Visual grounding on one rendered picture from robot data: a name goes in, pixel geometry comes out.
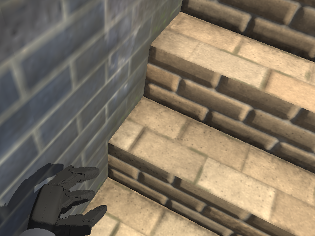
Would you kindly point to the left robot hand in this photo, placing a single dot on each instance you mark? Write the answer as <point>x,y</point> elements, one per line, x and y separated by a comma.
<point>55,198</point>

